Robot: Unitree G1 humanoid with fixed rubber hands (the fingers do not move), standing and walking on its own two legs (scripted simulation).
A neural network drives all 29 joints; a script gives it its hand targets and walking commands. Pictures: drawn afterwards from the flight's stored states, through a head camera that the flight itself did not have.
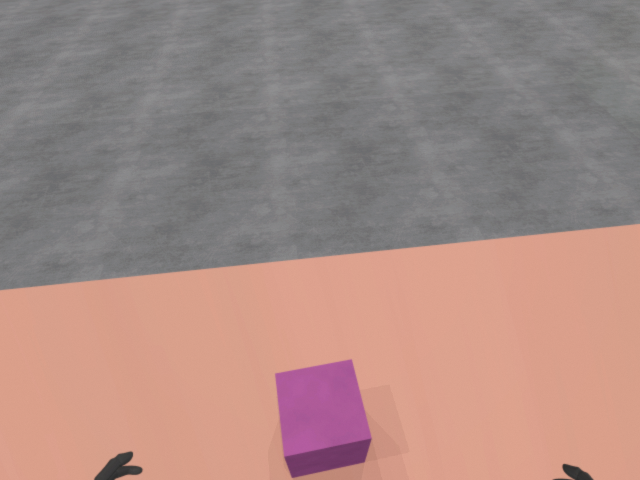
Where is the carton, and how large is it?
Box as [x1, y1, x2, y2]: [275, 359, 371, 477]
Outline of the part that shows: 351,359 275,373 284,457 292,477 364,461 371,437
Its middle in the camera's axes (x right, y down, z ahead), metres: +0.01 +0.51 +1.06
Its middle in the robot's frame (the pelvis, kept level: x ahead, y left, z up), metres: +0.38 +0.04 -0.66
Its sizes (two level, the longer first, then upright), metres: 0.210 0.200 0.250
